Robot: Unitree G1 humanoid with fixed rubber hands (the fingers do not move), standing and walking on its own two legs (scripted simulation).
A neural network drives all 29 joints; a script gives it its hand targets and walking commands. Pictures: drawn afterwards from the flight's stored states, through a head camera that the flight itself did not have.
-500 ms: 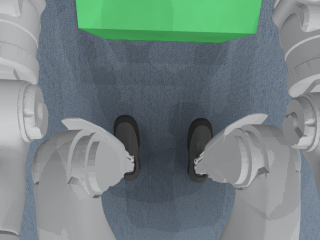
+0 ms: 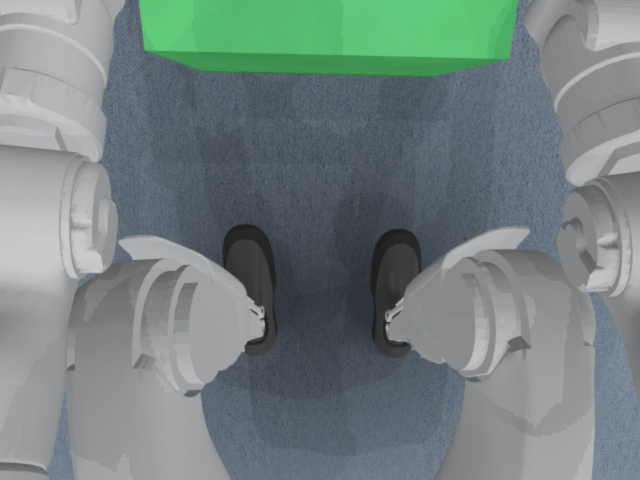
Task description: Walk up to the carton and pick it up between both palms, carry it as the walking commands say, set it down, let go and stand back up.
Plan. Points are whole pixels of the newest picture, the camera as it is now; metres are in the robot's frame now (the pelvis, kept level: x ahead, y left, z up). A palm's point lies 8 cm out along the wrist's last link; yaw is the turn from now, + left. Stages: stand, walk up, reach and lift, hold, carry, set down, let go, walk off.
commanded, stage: reach and lift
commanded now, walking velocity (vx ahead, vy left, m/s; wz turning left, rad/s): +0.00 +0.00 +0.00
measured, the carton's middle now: out of the picture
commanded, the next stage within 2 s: none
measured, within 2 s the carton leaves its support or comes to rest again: leaves its support in 0.86 s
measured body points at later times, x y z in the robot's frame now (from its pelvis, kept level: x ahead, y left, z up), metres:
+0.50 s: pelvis +0.00 +0.00 -0.01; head +0.38 +0.02 +0.21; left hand +0.58 +0.21 -0.19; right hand +0.57 -0.18 -0.19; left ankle +0.12 +0.11 -0.32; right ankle +0.11 -0.11 -0.32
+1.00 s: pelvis +0.00 +0.00 +0.01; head +0.36 +0.02 +0.26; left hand +0.58 +0.23 -0.13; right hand +0.57 -0.15 -0.15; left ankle +0.12 +0.11 -0.32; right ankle +0.11 -0.11 -0.32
